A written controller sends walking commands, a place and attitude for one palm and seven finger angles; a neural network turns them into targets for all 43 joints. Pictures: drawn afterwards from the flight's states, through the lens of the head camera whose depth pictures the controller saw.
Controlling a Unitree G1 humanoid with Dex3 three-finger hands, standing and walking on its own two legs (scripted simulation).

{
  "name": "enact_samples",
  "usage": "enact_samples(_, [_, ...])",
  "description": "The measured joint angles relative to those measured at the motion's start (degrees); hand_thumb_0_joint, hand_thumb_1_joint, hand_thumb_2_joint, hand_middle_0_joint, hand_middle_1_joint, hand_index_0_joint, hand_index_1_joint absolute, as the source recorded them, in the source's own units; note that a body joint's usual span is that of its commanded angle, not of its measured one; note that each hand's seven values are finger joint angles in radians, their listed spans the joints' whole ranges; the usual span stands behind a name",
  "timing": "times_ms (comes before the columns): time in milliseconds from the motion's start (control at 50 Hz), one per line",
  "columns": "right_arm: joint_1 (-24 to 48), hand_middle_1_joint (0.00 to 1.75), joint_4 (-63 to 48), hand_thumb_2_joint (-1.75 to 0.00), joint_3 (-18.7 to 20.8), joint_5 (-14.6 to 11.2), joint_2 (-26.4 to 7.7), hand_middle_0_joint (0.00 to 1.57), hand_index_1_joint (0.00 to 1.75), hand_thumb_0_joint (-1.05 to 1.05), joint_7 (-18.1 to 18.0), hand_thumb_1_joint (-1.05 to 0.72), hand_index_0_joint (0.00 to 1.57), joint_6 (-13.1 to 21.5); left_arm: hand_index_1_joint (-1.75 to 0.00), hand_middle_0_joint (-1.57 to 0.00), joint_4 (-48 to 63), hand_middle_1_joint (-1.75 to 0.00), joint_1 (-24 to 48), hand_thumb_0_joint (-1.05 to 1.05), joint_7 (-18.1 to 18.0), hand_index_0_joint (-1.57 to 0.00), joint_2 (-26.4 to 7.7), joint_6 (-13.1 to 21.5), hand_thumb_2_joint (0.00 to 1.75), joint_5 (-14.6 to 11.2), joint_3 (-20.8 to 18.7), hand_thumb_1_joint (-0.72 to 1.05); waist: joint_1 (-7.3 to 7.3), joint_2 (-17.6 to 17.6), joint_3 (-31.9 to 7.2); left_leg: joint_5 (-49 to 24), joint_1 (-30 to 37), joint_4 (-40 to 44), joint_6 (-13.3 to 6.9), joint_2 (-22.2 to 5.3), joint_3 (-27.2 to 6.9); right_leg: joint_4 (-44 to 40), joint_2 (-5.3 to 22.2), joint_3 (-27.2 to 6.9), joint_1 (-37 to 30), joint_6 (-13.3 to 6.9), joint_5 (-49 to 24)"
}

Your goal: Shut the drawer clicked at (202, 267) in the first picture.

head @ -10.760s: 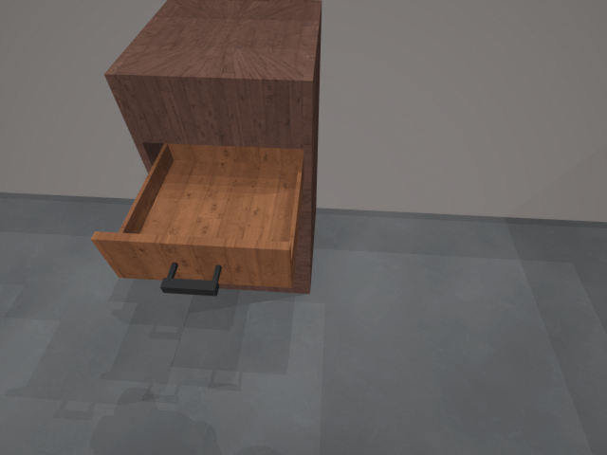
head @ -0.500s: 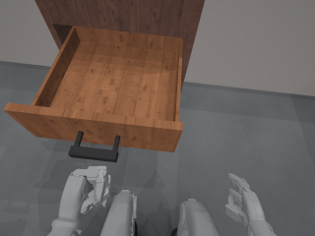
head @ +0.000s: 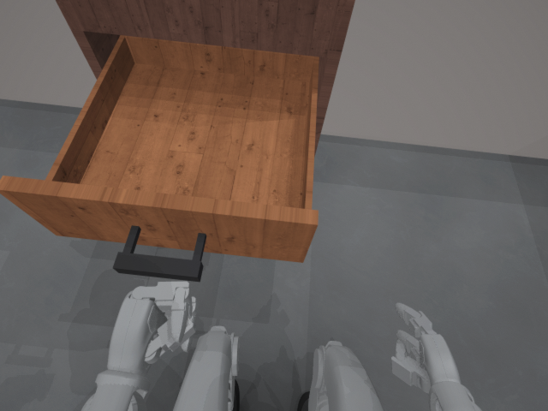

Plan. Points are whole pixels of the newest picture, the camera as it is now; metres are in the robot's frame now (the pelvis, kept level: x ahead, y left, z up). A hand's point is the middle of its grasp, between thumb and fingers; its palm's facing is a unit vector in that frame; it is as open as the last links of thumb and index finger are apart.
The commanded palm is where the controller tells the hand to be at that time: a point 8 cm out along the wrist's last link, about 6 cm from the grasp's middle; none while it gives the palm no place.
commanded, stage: push the drawer shut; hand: left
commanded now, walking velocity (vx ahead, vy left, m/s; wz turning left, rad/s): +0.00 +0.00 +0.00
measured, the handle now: (163, 252) +0.32 +0.17 +0.02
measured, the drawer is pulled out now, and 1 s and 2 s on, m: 0.30 0.23 0.10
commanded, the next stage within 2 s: none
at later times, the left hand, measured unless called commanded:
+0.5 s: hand (187, 313) +0.24 +0.13 +0.02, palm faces -0.10 -0.99 -0.02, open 2.8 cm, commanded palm +0.26 +0.17 +0.02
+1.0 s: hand (198, 264) +0.31 +0.13 +0.01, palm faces -0.11 -0.99 -0.04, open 2.8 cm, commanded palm +0.32 +0.16 +0.02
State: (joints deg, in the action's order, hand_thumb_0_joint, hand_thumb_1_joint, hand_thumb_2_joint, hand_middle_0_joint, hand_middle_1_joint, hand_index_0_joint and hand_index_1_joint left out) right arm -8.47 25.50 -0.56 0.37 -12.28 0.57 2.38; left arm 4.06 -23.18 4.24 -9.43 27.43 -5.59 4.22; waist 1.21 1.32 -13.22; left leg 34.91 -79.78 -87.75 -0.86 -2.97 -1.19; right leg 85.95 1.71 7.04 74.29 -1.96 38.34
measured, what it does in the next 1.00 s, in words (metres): stands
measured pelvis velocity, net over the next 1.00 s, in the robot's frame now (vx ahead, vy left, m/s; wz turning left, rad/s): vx -0.03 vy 0.01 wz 0.01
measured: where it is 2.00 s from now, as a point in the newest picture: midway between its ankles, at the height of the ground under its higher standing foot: outside the picture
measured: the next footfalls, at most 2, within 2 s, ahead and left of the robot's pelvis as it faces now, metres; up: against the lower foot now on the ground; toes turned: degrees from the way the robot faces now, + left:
none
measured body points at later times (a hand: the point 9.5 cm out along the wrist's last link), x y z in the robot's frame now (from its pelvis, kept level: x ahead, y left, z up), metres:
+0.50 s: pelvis -0.01 +0.00 +0.00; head +0.12 +0.03 +0.43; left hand +0.24 +0.18 +0.02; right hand +0.20 -0.23 -0.10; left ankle +0.05 +0.11 -0.56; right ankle +0.02 -0.11 -0.56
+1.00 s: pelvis -0.03 +0.01 +0.00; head +0.09 +0.05 +0.44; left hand +0.31 +0.18 +0.02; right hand +0.14 -0.23 -0.09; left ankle +0.05 +0.11 -0.56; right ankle +0.02 -0.11 -0.56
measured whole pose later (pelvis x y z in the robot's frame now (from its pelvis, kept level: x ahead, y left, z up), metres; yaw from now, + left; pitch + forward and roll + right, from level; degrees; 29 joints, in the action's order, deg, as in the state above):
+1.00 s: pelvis -0.03 +0.01 +0.00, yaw +0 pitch +25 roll -5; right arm -9.7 31.5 -2.4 0.4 -14.5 -0.2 1.1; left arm -19.6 7.6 0.0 -11.7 24.9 -4.7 3.7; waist 3.3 1.1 -11.3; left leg 30.4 -80.6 -85.6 -2.2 -1.9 -1.2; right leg 83.5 2.6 7.0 74.5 -0.8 33.8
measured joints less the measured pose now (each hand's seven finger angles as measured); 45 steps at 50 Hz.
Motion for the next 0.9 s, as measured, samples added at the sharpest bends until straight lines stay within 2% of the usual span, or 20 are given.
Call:
enact_samples(160, [0.43,0.3,-0.14,-0.9,0.21,-0.1,-0.12,0.2,0.3,0.01,-0.06,-0.9,0.2,-0.32,-1.6,-1.4,-0.03,-1.6,0.41,0.02,-0.08,-1.4,-0.11,-0.11,0.9,-0.03,-0.32,0.9,0.06,-0.16,0.17,0.07,0.17,0.01,0.15,-0.06,-0.09,0.06,-0.1,0.05,-0.13,-0.13,0.12])
enact_samples(440, [0.42,0.3,1.89,-0.9,-0.54,0.08,-1.1,0.2,0.3,0.01,-0.58,-0.9,0.2,0.39,-1.6,-1.4,-3.54,-1.6,5.71,-0.03,0.55,-1.4,-2.04,0.28,0.93,-0.86,-0.89,0.82,-0.14,0.19,0.89,-0.53,-1.03,-0.52,0.09,0.2,-0.88,0.17,0.04,0.8,0.5,-0.14,-0.4])
enact_samples(620, [0.61,0.3,4.02,-0.9,-1.12,0.03,-1.55,0.2,0.3,0.01,-1.05,-0.9,0.2,0.5,-1.6,-1.4,-8.39,-1.6,13.19,-0.07,-0.29,-1.4,-2.74,-0.29,0.97,-0.49,-0.15,0.78,-0.23,0.08,1.36,-1.89,-2.03,-0.67,-0.35,0.67,-0.93,0.34,0.51,0.88,1.29,0.18,-1.6])
enact_samples(900, [-0.54,0.3,5.37,-0.9,-2.07,-0.18,-1.93,0.2,0.3,0.01,-1.1,-0.9,0.2,-0.77,-1.6,-1.4,-19.52,-1.6,26.61,-0.06,-2.56,-1.4,-2.94,-2.96,0.97,0.12,-0.56,0.76,1.59,-0.2,1.72,-4.05,-1.04,1.43,-1.14,0.93,-0.34,-1.93,0.7,0.36,0.36,0.95,-4.12])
